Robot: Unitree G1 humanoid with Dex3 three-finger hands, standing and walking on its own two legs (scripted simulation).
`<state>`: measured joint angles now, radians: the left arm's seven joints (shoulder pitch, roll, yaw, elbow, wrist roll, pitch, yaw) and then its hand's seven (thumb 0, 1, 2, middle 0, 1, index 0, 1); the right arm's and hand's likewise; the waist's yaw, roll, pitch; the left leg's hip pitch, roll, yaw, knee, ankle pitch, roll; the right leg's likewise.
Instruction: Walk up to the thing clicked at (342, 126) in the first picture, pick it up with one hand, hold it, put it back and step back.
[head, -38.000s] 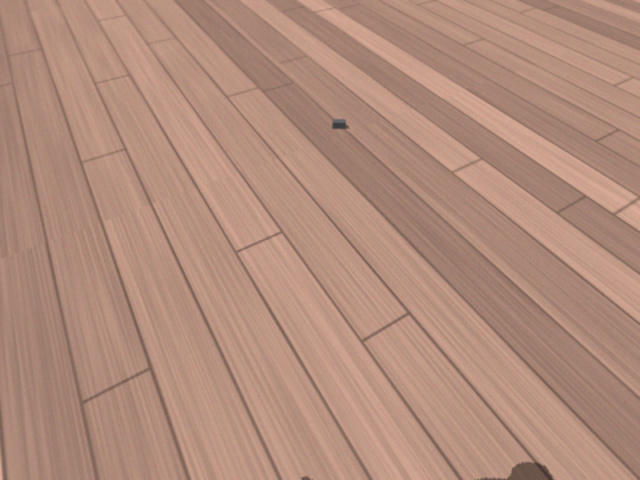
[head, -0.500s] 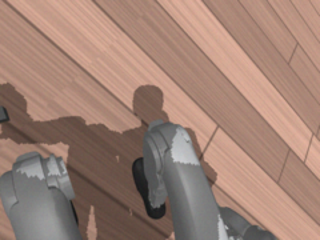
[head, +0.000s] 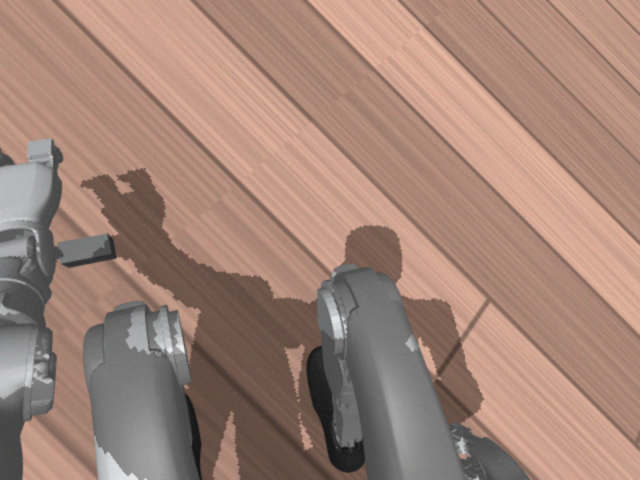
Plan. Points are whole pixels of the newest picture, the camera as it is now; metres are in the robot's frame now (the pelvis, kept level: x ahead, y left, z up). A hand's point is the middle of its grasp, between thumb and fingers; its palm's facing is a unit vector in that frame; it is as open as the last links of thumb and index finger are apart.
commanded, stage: withdraw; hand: left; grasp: from above
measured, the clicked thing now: (88, 250) +0.43 +0.27 -0.30
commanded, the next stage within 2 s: home in 0.40 s
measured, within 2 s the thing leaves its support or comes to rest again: neither
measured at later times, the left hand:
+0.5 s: hand (41, 248) +0.39 +0.28 -0.14, palm faces -0.52 -0.08 -0.85, open 13.0 cm
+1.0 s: hand out of the picture +0.38 +0.28 -0.05, palm faces -0.33 -0.46 -0.82, open 9.7 cm
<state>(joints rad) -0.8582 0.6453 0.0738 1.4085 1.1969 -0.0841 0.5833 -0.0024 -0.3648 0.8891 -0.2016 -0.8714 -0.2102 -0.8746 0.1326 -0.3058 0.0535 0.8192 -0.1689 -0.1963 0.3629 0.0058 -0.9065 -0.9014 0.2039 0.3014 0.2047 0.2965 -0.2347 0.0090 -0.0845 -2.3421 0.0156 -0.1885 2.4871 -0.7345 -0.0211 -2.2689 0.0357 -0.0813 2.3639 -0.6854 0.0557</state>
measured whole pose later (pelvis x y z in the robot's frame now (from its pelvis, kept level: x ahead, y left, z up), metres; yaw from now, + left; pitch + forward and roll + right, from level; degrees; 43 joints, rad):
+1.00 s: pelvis +0.00 +0.00 +0.09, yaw +5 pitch +36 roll -6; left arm -0.58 0.49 0.05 0.88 0.76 -0.02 0.16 0.00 0.33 0.96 -0.25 -0.52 -0.24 -0.54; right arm 0.18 -0.25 -0.01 0.70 -0.03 -0.03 0.16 0.01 -0.90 -0.90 0.21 0.30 0.21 0.30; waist -0.12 0.06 -0.17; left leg -2.10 0.02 -0.10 2.17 -0.70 -0.01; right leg -2.04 0.00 -0.03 2.10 -0.68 0.05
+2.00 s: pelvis +0.08 +0.01 +0.40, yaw +11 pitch +12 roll -3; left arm 0.52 0.23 0.04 -0.17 -0.07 0.46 0.04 0.01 0.90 0.90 -0.20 -0.30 -0.21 -0.30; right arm 0.31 -0.22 0.04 0.50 0.03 -0.20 -0.18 0.02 -0.91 -0.90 0.21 0.30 0.21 0.30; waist -0.06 0.05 -0.19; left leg -0.74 0.04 -0.06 1.03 -0.50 -0.01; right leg -0.68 -0.01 -0.05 0.95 -0.48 0.03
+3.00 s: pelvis +0.07 +0.01 +0.40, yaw +11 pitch +10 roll -3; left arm 0.50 0.23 0.03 -0.14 -0.05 0.46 0.02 0.01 0.91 0.90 -0.20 -0.30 -0.21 -0.30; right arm 0.28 -0.22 0.04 0.53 0.01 -0.24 -0.18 0.02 -0.90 -0.90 0.21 0.30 0.21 0.30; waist -0.04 0.04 -0.15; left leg -0.70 0.03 -0.06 1.02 -0.49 -0.01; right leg -0.65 -0.01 -0.05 0.95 -0.47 0.02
